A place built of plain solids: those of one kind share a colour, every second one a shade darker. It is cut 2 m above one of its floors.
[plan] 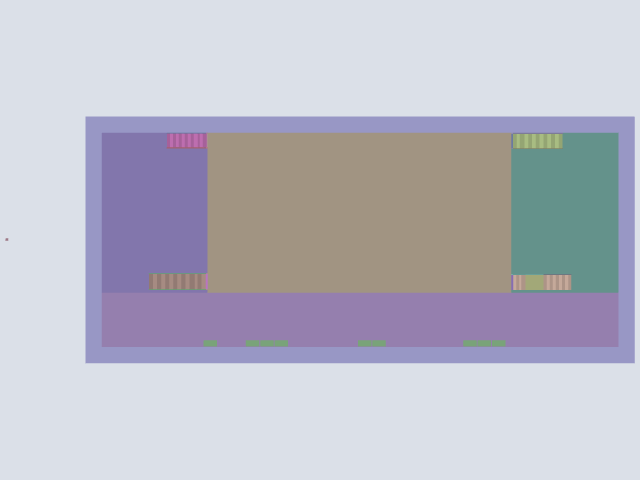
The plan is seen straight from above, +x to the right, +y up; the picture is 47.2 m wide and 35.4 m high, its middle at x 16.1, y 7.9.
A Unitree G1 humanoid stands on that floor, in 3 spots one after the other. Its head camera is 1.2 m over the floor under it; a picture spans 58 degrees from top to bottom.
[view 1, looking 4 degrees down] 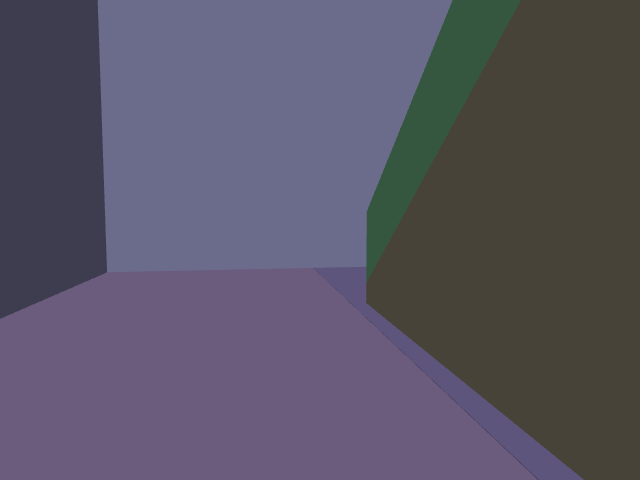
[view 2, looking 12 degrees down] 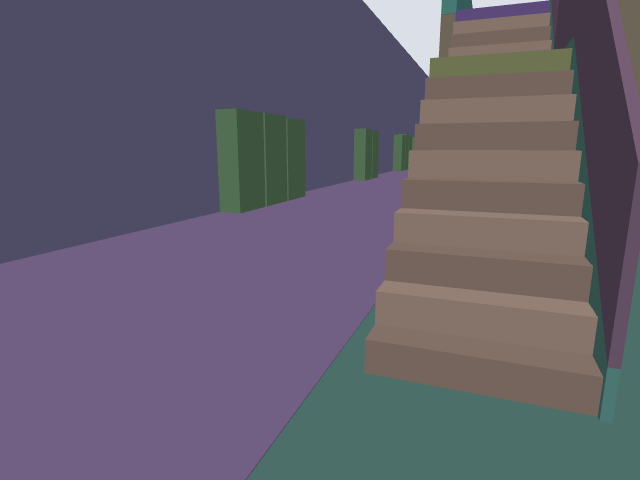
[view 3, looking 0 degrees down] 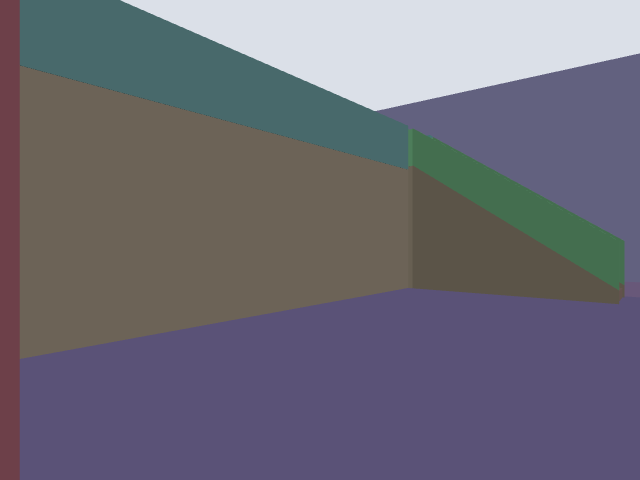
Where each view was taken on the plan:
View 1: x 8.81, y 2.76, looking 171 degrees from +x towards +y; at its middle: wall_metal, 8.93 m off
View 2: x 36.73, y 4.76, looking -159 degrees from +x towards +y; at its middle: floor_hall0a_concrete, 5.77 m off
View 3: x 2.71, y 15.26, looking -51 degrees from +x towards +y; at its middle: floor_tile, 8.11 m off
